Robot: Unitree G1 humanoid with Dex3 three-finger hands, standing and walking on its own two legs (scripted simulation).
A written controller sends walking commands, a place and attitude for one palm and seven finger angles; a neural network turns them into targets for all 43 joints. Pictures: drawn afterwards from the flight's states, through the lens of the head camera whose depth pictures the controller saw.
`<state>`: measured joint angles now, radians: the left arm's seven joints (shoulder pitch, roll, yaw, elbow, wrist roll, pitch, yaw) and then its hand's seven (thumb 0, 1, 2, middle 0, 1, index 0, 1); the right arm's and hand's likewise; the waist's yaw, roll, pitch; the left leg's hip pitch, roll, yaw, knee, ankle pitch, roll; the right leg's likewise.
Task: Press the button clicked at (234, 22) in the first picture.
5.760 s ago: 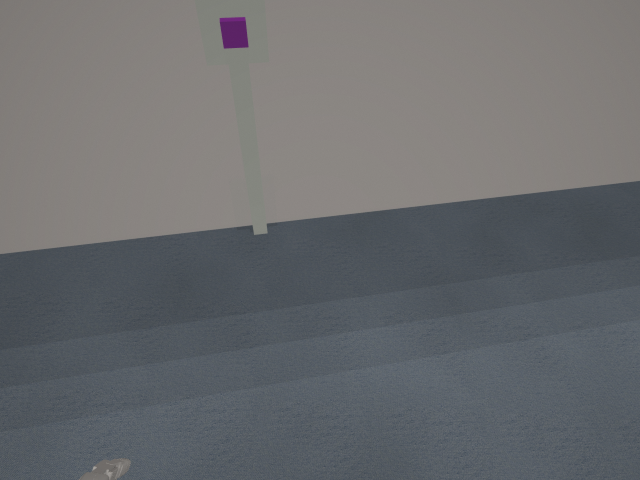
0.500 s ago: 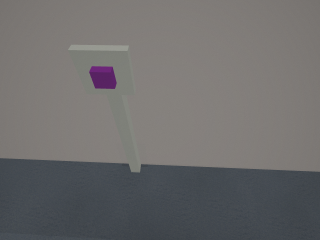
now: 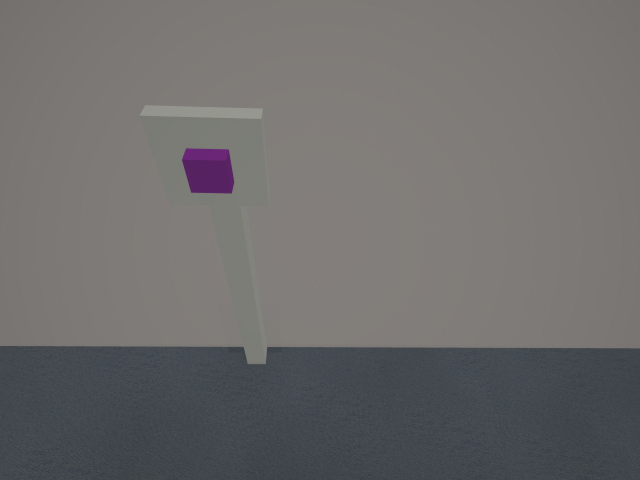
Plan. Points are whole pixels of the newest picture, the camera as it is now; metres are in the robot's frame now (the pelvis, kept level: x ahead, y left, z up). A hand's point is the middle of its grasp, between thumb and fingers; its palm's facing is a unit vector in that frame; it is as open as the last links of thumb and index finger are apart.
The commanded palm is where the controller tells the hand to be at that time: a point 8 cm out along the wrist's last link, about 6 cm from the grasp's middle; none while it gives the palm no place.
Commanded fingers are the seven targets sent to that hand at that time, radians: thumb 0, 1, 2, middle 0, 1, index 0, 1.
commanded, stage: look again from close up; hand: left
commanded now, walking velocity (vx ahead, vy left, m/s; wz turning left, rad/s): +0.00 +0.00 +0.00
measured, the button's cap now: (209, 170) +0.55 +0.22 +0.07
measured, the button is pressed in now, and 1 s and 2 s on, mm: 0 0 0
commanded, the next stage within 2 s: shuffle to correct the standing spot in 0.48 s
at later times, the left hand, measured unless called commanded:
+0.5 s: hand out of the picture -0.02 +0.15 -0.18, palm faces +0.02 -0.98 -0.20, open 7.3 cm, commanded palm none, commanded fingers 0.00 0.90 0.90 -0.20 -0.30 -0.20 -0.30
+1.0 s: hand out of the picture -0.01 +0.15 -0.18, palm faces +0.07 -0.98 -0.16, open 7.3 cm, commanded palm none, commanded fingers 0.00 0.90 0.90 -0.20 -0.30 -0.20 -0.30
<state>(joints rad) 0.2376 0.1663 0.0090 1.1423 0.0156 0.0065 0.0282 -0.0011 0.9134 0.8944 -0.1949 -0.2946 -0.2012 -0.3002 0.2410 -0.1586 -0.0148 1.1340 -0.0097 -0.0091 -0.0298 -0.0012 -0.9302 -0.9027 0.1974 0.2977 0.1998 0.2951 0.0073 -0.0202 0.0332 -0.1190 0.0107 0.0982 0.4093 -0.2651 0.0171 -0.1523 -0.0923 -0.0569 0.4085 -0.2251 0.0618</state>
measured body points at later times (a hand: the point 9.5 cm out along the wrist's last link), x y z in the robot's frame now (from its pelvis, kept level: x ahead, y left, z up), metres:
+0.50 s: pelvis -0.03 -0.02 -0.01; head -0.04 -0.03 +0.44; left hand -0.02 +0.20 -0.16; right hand -0.02 -0.25 -0.17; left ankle -0.03 +0.10 -0.74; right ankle -0.01 -0.16 -0.74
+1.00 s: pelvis +0.01 -0.02 -0.01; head +0.01 -0.01 +0.44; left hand -0.01 +0.21 -0.17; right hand -0.04 -0.23 -0.16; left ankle -0.03 +0.10 -0.74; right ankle +0.01 -0.12 -0.72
